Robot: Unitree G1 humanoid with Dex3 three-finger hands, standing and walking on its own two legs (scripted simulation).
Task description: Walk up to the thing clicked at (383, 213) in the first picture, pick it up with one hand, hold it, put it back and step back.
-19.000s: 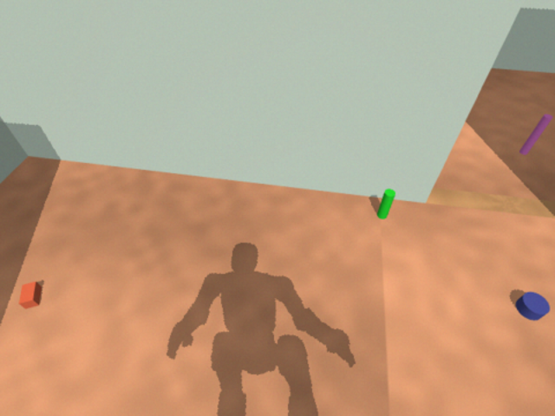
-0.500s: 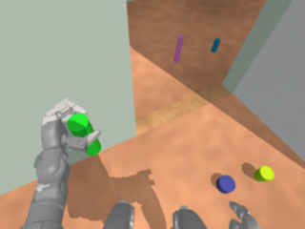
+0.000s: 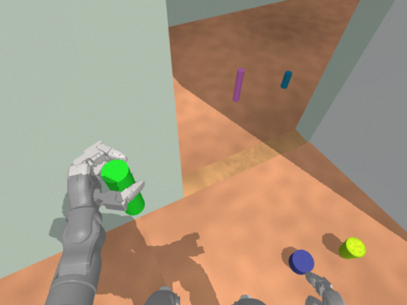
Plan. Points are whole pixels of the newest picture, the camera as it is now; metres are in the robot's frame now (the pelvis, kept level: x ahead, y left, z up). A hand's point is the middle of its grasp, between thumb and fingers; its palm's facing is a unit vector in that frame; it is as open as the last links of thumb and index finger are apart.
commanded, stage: lift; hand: left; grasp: from the side
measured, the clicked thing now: (125, 190) +0.34 +0.17 +0.00
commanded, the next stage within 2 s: hold in 0.12 s
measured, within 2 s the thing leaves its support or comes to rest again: neither
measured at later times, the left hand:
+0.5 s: hand (118, 174) +0.34 +0.17 +0.07, palm faces +0.23 -0.97 -0.02, open 8.3 cm
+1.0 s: hand (115, 175) +0.33 +0.17 +0.08, palm faces +0.23 -0.97 -0.02, open 8.3 cm
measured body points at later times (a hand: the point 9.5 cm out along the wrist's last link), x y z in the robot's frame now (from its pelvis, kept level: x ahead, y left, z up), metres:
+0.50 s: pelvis +0.00 +0.00 +0.01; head +0.05 +0.00 +0.46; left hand +0.32 +0.23 +0.07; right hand +0.14 -0.24 -0.10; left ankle +0.02 +0.12 -0.68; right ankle -0.01 -0.12 -0.68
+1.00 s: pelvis +0.00 +0.00 +0.02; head +0.04 +0.01 +0.47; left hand +0.31 +0.23 +0.08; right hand +0.15 -0.24 -0.08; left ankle +0.02 +0.12 -0.68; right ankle -0.01 -0.12 -0.68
